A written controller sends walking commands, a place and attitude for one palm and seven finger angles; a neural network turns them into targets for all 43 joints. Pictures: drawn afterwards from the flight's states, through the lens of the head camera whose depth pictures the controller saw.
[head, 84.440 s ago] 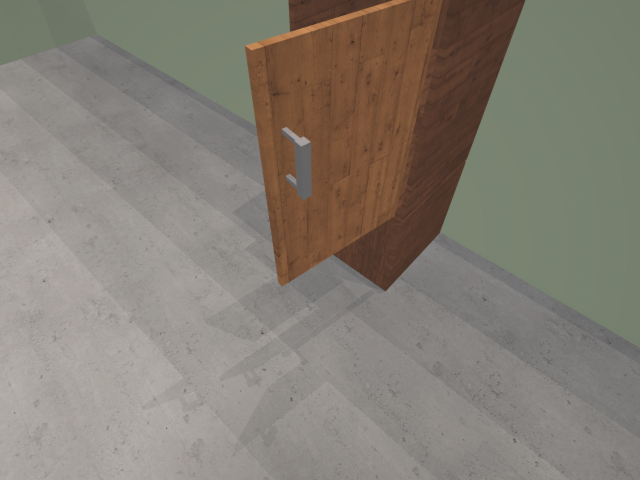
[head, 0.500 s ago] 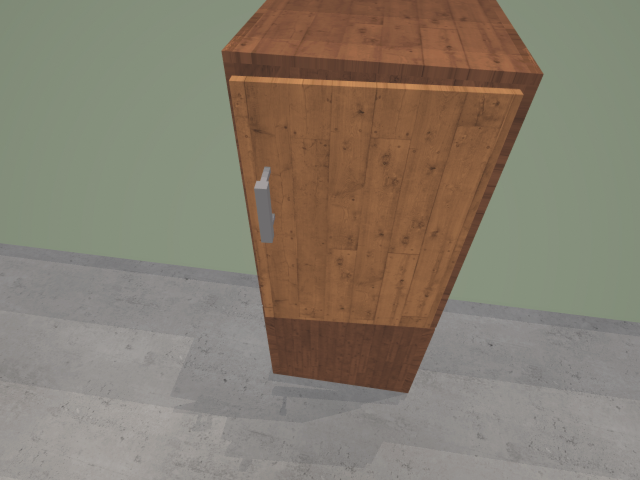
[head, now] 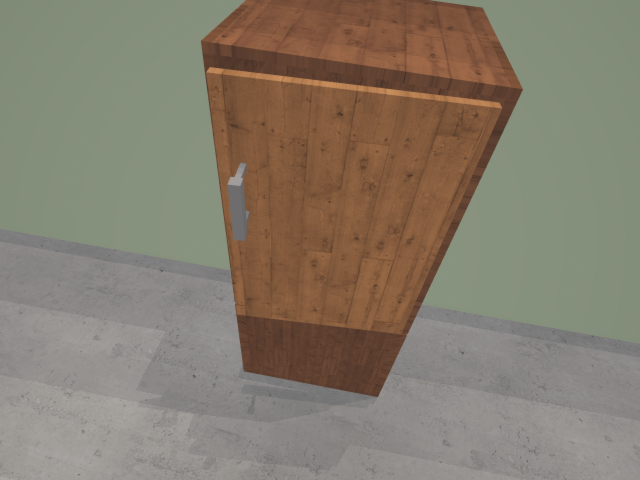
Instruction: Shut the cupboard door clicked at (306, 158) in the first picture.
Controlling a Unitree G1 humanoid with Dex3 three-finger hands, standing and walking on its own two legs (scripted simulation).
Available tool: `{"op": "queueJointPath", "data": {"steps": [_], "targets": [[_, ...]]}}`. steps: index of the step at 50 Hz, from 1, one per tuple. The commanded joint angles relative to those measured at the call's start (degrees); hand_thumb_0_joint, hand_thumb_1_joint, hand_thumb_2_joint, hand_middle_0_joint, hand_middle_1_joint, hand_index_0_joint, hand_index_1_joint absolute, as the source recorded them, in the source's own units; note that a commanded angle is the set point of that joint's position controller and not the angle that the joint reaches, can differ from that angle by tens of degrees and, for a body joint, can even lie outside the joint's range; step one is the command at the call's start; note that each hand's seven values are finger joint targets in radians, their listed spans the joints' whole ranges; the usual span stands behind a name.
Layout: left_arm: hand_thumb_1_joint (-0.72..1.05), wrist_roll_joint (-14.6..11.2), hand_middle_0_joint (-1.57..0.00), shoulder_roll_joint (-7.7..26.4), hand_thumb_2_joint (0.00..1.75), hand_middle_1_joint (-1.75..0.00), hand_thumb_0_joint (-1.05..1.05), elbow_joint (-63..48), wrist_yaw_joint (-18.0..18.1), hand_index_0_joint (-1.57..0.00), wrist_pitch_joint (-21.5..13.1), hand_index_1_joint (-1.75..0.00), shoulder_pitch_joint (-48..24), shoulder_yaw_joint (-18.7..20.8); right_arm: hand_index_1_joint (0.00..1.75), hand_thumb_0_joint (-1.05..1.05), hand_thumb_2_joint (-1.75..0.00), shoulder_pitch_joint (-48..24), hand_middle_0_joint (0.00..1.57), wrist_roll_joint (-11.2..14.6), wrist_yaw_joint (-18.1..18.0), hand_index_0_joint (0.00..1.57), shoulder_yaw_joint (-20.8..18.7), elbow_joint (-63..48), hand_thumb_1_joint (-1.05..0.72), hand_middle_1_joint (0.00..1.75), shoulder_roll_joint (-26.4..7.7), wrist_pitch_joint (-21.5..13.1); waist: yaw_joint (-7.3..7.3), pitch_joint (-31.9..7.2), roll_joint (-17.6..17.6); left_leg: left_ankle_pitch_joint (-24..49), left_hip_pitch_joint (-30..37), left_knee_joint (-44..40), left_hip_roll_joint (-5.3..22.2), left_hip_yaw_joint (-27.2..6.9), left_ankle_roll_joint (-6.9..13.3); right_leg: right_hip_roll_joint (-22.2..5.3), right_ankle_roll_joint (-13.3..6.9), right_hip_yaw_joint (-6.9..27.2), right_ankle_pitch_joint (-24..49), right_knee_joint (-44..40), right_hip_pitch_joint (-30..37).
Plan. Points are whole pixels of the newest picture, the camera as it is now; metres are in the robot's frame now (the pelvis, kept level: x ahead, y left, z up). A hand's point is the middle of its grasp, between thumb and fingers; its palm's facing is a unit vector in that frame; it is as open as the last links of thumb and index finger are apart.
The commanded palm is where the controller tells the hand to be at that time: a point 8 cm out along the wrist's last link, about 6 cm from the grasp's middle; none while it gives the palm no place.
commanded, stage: shuffle to correct the standing spot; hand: left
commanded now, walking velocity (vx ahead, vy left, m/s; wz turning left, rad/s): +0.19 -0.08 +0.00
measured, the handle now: (241, 202) +0.52 +0.17 +0.05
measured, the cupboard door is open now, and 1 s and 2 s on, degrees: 4 4 4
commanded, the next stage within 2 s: come to a stop and stand still in 0.10 s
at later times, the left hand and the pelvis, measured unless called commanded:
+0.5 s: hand (272, 460) +0.20 +0.07 -0.17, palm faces +0.00 -0.98 -0.19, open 7.3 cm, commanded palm none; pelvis +0.08 -0.09 -0.01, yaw +0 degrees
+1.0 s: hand out of the picture +0.04 +0.15 -0.18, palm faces +0.05 -0.97 -0.23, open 7.4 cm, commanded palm none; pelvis +0.05 -0.04 +0.00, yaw -1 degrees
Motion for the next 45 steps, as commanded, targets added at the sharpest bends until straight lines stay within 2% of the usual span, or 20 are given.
{"op": "queueJointPath", "data": {"steps": [1, 5, 9, 12, 14, 15, 17, 18, 19, 20, 22, 24, 29, 34, 35, 36, 37, 39, 42, 45], "targets": [[0.9, 0.94, -0.2, 3.45, 0.9, -0.3, 0.0, -5.59, -1.53, -0.2, -1.54, -0.3, -4.18, 1.69, 0.3, 0.0, -0.9, 3.6, 0.2, -0.14, -0.91, 0.2, -1.04, -1.13, -0.9, 0.3, -7.73, -1.95, -0.18, 14.06, 8.49, -7.02, -1.24, -20.18, 20.79, -19.58, 8.24, -6.66, 1.52, 4.54, 2.22, 20.45, -18.35], [0.9, 0.28, -0.2, 1.79, 0.9, -0.3, 0.0, -4.83, -2.11, -0.2, -1.53, -0.3, -6.11, 1.21, 0.3, 0.0, -0.9, 6.93, 0.2, 0.11, -0.73, 0.2, -0.26, 0.29, -0.9, 0.3, -6.41, -3.26, -0.19, 11.79, 7.95, 6.58, 1.01, -17.73, 15.72, -10.53, 6.91, -7.72, 2.69, 1.37, 8.92, 24.87, -18.49], [0.9, -0.13, -0.2, 1.62, 0.9, -0.3, 0.0, -6.68, -2.29, -0.2, -1.74, -0.3, -12.8, 0.58, 0.3, 0.0, -0.9, 10.47, 0.2, -0.41, -0.44, 0.2, -0.47, 1.99, -0.9, 0.3, -7.15, -3.22, -2.28, 10.97, 11.23, 14.62, 2.68, -14.74, 15.71, -7.73, 7.16, -9.54, 3.22, -1.86, 7.42, 14.93, -16.58], [0.9, -0.55, -0.2, 1.17, 0.9, -0.3, 0.0, -7.18, -1.97, -0.2, -2.63, -0.3, -15.23, -0.01, 0.3, 0.0, -0.9, 10.92, 0.2, -0.82, -0.14, 0.2, -0.94, 2.32, -0.9, 0.3, -8.69, -2.49, -3.32, 8.54, 13.35, 25.69, 2.56, -9.19, 14.66, -4.76, 5.84, -6.91, 2.65, -5.69, 2.97, 1.84, -6.2], [0.9, -0.57, -0.2, 2.24, 0.9, -0.3, 0.0, -5.01, -1.35, -0.2, -3.62, -0.3, -8.82, 0.12, 0.3, 0.0, -0.9, 10.39, 0.2, -0.3, -0.11, 0.2, -0.97, 2.66, -0.9, 0.3, -8.96, -1.93, -0.29, 3.46, 12.0, 32.44, 1.79, 0.28, 12.08, -2.88, 2.79, -4.71, 2.74, -6.74, 10.12, -8.81, 7.65], [0.9, -0.54, -0.2, 5.1, 0.9, -0.3, 0.0, -2.7, -0.81, -0.2, -4.39, -0.3, -2.43, 0.74, 0.3, 0.0, -0.9, 10.48, 0.2, 0.45, 0.26, 0.2, -1.02, 2.75, -0.9, 0.3, -8.44, -2.02, 2.46, -1.4, 7.69, 28.33, -2.34, 6.31, 10.15, -2.25, 0.44, -6.71, 2.84, -3.78, 19.31, -11.54, 19.57], [0.9, -1.0, -0.2, 14.74, 0.9, -0.3, 0.0, 0.18, 0.67, -0.2, -4.95, -0.3, 5.69, 2.33, 0.3, 0.0, -0.9, 14.06, 0.2, 2.03, 0.27, 0.2, -0.3, 1.47, -0.9, 0.3, -3.82, -1.74, 3.19, -16.38, -12.5, -19.04, -14.68, 26.64, 1.89, -1.08, -3.99, -29.86, -4.51, 16.42, 66.97, -9.26, 40.31], [0.9, -1.01, -0.2, 14.67, 0.9, -0.3, 0.0, -0.84, 1.03, -0.2, -4.39, -0.3, 3.43, 1.95, 0.3, 0.0, -0.9, 13.12, 0.2, 2.06, -0.43, 0.2, -0.75, 1.0, -0.9, 0.3, -5.6, -0.84, 2.27, -14.15, -5.72, -20.9, -13.01, 30.05, 2.36, -5.48, -3.94, -30.64, -7.58, 13.99, 75.24, -10.07, 34.72], [0.9, -0.43, -0.2, 14.03, 0.9, -0.3, 0.0, -1.37, 1.46, -0.2, -3.75, -0.3, 0.01, 1.93, 0.3, 0.0, -0.9, 9.68, 0.2, 2.19, -0.45, 0.2, -1.02, 0.3, -0.9, 0.3, -3.11, -0.6, 2.05, -5.75, -3.45, -20.46, -16.69, 32.58, 2.73, -4.93, -3.84, -30.41, -8.6, 11.39, 73.64, -9.51, 28.42], [0.9, -0.32, -0.2, 13.19, 0.9, -0.3, 0.0, -1.73, 1.8, -0.2, -3.57, -0.3, -1.91, 2.18, 0.3, 0.0, -0.9, 7.48, 0.2, 2.16, -0.53, 0.2, -1.07, 0.27, -0.9, 0.3, -2.91, 0.26, 2.38, -4.89, -10.79, -20.26, -18.15, 36.46, 2.91, -4.9, -4.21, -28.79, -9.16, 13.72, 71.38, -9.44, 24.93], [0.9, -0.47, -0.2, 10.16, 0.9, -0.3, 0.0, -2.47, 2.28, -0.2, -2.69, -0.3, -5.7, 1.24, 0.3, 0.0, -0.9, 3.92, 0.2, 1.92, -0.36, 0.2, -1.6, 0.26, -0.9, 0.3, -4.69, 1.86, 1.63, -0.78, -9.98, -17.11, -17.23, 36.35, 3.45, -6.21, -4.88, -26.91, -8.19, 9.83, 60.09, -12.92, 17.74], [0.9, -0.22, -0.2, 11.45, 0.9, -0.3, 0.0, -3.69, 2.47, -0.2, -1.85, -0.3, -7.46, 2.06, 0.3, 0.0, -0.9, 2.19, 0.2, 1.53, 0.4, 0.2, -1.77, -0.34, -0.9, 0.3, -4.07, 2.83, 1.14, -1.05, -4.19, -13.23, -15.83, 35.87, 2.46, -4.83, -5.19, -26.34, -7.43, 8.48, 47.37, -14.99, 13.0], [0.9, 0.37, -0.2, 12.7, 0.9, -0.3, 0.0, -6.84, 2.42, -0.2, -0.99, -0.3, -11.94, 2.89, 0.3, 0.0, -0.9, -1.52, 0.2, 0.73, 1.75, 0.2, -2.67, -3.34, -0.9, 0.3, -5.26, 4.35, 0.26, 1.78, -5.22, -6.42, -13.64, 32.14, 1.93, -4.39, -5.81, -25.21, -6.61, 8.69, 20.76, -20.7, 3.75], [0.9, 0.43, -0.2, 13.24, 0.9, -0.3, 0.0, -8.35, 1.99, -0.2, -0.21, -0.3, -12.97, 2.79, 0.3, 0.0, -0.9, -0.97, 0.2, 1.09, 1.87, 0.2, -2.58, -4.4, -0.9, 0.3, -5.65, 2.76, -1.08, 1.44, -5.35, -0.86, -1.51, 9.13, 0.34, -2.25, -4.56, -21.85, -3.88, 9.58, 4.66, -17.92, -0.34], [0.9, 0.09, -0.2, 12.39, 0.9, -0.3, 0.0, -8.5, 1.76, -0.2, 0.18, -0.3, -12.72, 2.51, 0.3, 0.0, -0.9, 1.04, 0.2, 1.16, 1.71, 0.2, -2.43, -3.84, -0.9, 0.3, -6.08, 2.35, -1.9, 0.99, -2.96, 2.11, 3.22, 2.14, 0.01, -1.81, -4.27, -18.86, -1.95, 7.77, 1.07, -14.76, -2.35], [0.9, -0.31, -0.2, 9.71, 0.9, -0.3, 0.0, -8.9, 1.58, -0.2, 0.71, -0.3, -11.63, 1.91, 0.3, 0.0, -0.9, 1.88, 0.2, 0.9, 1.46, 0.2, -2.85, -4.14, -0.9, 0.3, -8.84, 1.77, -2.25, 0.59, 7.16, -0.38, 4.45, -5.09, 5.47, -8.06, -2.81, -14.03, 0.55, 4.01, -3.42, -6.84, -4.39], [0.9, -0.83, -0.2, 6.18, 0.9, -0.3, 0.0, -9.56, 1.32, -0.2, 1.25, -0.3, -10.86, 1.34, 0.3, 0.0, -0.9, -1.43, 0.2, 0.19, 1.27, 0.2, -3.59, -6.36, -0.9, 0.3, -13.1, 1.64, -1.49, 4.03, 22.74, -1.36, -3.74, -13.17, 17.06, -22.7, 1.71, -7.08, 4.32, -1.85, -11.3, 3.03, -6.68], [0.9, -0.46, -0.2, 7.08, 0.9, -0.3, 0.0, -9.48, 1.19, -0.2, 1.61, -0.3, -10.02, 1.32, 0.3, 0.0, -0.9, -9.6, 0.2, -0.19, 0.81, 0.2, -2.89, -9.61, -0.9, 0.3, -13.33, 1.85, 0.58, 5.83, 16.89, -1.95, -16.49, -15.69, 18.78, -22.0, 8.06, -7.58, 3.57, 2.99, -9.57, 13.76, 0.32], [0.9, 0.09, -0.2, 5.88, 0.9, -0.3, 0.0, -5.7, 0.84, -0.2, 1.18, -0.3, -5.19, 0.95, 0.3, 0.0, -0.9, -12.09, 0.2, 0.08, 0.39, 0.2, -1.81, -9.63, -0.9, 0.3, -10.8, 1.21, 2.54, 2.85, 11.54, 7.16, -9.91, -11.18, 11.94, -13.63, 5.54, -6.28, 3.54, 2.87, -2.85, 18.41, 0.28], [0.9, -0.28, -0.2, 4.81, 0.9, -0.3, 0.0, -4.72, 1.0, -0.2, 0.27, -0.3, -4.85, -0.06, 0.3, 0.0, -0.9, -9.13, 0.2, 0.41, 0.29, 0.2, -1.6, -7.79, -0.9, 0.3, -10.23, 0.84, 1.25, 0.85, 9.3, 16.88, -1.68, -9.5, 12.12, -12.49, 6.45, -6.99, 4.33, 1.27, -4.93, 10.28, 1.24]]}}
